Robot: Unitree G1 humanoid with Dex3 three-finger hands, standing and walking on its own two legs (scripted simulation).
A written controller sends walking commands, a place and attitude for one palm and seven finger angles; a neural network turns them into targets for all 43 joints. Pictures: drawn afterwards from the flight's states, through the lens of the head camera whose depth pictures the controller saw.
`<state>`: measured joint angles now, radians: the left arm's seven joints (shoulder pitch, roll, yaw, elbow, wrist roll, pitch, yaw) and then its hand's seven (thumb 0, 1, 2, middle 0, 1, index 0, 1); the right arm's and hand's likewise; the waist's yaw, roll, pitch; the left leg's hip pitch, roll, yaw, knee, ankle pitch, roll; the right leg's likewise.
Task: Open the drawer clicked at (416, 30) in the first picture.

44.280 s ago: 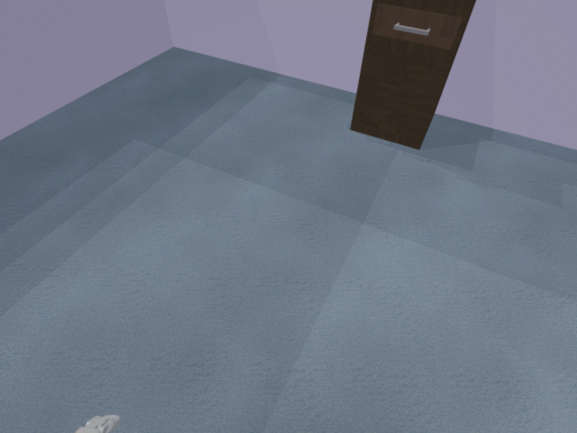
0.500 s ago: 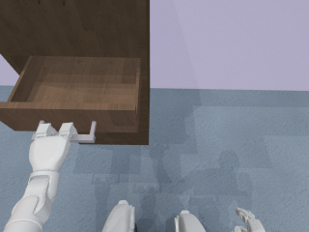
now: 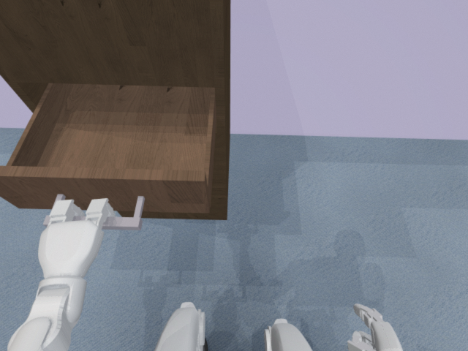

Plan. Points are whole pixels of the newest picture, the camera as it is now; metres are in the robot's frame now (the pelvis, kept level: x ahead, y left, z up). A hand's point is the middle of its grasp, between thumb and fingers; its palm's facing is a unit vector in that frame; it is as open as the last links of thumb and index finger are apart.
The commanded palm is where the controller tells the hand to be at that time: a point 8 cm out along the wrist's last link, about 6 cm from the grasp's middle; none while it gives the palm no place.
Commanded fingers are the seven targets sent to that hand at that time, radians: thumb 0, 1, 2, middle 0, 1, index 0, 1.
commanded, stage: pull the drawer open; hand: left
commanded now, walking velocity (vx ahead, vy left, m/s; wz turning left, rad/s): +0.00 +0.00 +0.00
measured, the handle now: (97, 212) +0.34 +0.27 -0.02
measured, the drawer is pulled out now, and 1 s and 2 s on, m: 0.21 0.27 0.30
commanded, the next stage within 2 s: open the thumb to release the handle in 1.82 s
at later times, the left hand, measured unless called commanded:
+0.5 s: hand (83, 268) +0.25 +0.27 -0.04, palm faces -0.01 -0.03 -1.00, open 5.4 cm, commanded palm +0.21 +0.27 +0.00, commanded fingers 0.00 0.90 0.90 -0.40 -1.35 -0.40 -1.35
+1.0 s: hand (79, 285) +0.22 +0.27 -0.04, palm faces -0.02 -0.03 -1.00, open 5.4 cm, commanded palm +0.18 +0.27 +0.00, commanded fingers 0.00 0.90 0.90 -0.40 -1.35 -0.40 -1.35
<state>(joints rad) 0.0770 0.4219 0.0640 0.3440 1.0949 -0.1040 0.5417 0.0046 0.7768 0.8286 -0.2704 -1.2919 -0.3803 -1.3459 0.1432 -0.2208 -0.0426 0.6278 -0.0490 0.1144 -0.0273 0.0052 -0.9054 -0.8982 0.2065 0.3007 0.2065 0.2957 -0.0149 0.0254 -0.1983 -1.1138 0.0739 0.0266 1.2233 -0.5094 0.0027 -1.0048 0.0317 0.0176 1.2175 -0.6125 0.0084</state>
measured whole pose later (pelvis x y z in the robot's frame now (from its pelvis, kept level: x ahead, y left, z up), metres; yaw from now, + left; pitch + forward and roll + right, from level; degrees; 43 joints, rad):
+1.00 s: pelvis +0.00 -0.01 -0.01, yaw +1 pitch +22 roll -1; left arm 0.29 0.41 0.07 0.18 1.08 -0.11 0.58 0.01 0.77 0.84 -0.27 -1.28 -0.39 -1.35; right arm 0.10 -0.21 -0.04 0.61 -0.06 0.10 -0.03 0.01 -0.91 -0.90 0.21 0.30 0.21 0.30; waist 0.00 0.02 -0.20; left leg -1.13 0.07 0.02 1.25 -0.51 -0.01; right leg -1.02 0.03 0.01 1.26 -0.63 0.00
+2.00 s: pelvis -0.01 -0.01 -0.02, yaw +1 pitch +23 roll -2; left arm 0.29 0.42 0.08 0.20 1.09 -0.14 0.60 0.00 0.77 0.85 -0.30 -1.30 -0.39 -1.34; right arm 0.09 -0.22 -0.04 0.62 -0.07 0.09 -0.05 0.01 -0.90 -0.90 0.21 0.30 0.21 0.30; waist 0.03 0.03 -0.20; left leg -1.18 0.06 -0.01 1.30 -0.51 -0.01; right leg -1.06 0.03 -0.01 1.30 -0.64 -0.01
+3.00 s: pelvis -0.02 +0.00 +0.00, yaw +2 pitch +19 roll -2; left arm 0.24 0.39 -0.01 0.20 1.09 -0.03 0.56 -0.01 -0.49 0.30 -0.32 -1.20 -0.35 -1.22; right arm 0.12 -0.21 -0.02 0.63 -0.06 0.08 -0.06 0.01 -0.90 -0.90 0.21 0.30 0.21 0.30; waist 0.02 0.04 -0.18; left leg -1.07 0.05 -0.02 1.21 -0.48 0.00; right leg -0.95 0.02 -0.02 1.21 -0.59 0.00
